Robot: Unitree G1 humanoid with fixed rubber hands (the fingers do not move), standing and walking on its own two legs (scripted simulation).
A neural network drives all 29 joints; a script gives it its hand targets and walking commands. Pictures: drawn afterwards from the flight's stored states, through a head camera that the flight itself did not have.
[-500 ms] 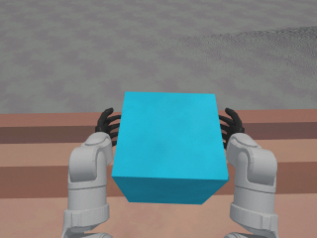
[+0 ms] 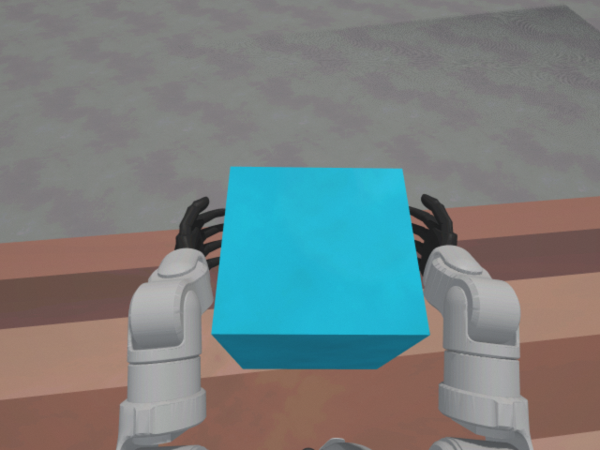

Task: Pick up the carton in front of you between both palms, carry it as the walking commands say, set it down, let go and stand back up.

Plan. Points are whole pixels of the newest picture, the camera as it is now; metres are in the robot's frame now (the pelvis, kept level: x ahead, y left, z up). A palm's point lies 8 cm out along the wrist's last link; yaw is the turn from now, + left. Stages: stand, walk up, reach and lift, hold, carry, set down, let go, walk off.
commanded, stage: carry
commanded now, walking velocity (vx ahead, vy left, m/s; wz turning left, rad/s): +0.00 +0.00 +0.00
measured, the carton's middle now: (312, 280) +0.34 -0.01 +0.02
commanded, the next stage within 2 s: none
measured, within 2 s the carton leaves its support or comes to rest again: neither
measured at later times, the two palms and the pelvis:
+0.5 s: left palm (253, 126) +0.71 +0.10 +0.01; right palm (401, 144) +0.67 -0.19 +0.00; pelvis +0.37 +0.00 -0.11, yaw -1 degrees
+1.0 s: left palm (268, 105) +1.04 +0.10 -0.17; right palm (366, 103) +1.07 -0.19 -0.18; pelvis +0.74 -0.07 -0.23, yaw -1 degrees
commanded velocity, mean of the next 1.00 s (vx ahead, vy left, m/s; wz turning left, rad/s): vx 0.46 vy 0.00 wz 0.00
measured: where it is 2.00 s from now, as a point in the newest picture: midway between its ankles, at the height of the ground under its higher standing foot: (310, 205)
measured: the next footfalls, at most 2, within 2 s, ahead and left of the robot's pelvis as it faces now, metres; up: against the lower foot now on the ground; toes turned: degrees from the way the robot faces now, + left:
left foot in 0.38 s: +0.41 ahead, +0.03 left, -0.11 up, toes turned -1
right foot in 0.78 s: +0.74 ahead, -0.13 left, -0.22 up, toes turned -2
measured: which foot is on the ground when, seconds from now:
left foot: up 0.00-0.36, down 0.38-0.80, up 0.82-1.00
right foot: down 0.00-0.36, up 0.38-0.76, down 0.78-1.00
